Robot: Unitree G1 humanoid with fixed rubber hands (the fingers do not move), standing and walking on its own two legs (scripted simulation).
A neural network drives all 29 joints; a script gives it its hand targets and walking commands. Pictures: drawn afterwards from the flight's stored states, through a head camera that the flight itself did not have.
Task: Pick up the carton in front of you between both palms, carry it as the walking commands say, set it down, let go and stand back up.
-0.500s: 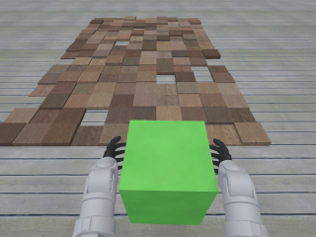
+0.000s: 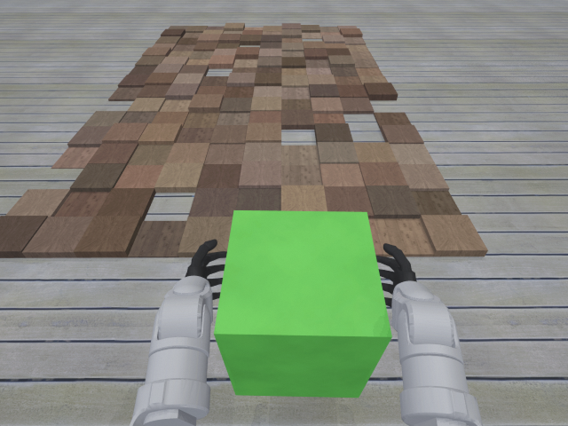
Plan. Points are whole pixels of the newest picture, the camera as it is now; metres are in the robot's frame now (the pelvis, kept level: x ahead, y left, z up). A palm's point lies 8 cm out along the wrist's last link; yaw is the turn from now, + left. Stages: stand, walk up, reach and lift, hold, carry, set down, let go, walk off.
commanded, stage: hold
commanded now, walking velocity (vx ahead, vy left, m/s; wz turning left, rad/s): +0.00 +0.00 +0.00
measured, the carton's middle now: (298, 307) +0.31 +0.00 -0.02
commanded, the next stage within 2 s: carry in 0.18 s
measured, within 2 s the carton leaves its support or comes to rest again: neither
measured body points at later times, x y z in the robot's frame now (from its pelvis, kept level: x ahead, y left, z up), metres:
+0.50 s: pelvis +0.07 +0.01 -0.01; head +0.03 +0.02 +0.43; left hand +0.37 +0.17 +0.06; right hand +0.36 -0.14 +0.06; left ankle +0.02 +0.14 -0.75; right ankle +0.04 -0.11 -0.74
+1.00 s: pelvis +0.33 +0.05 +0.00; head +0.34 +0.05 +0.45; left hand +0.63 +0.18 +0.08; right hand +0.60 -0.12 +0.09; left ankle +0.25 +0.11 -0.75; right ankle +0.34 -0.09 -0.68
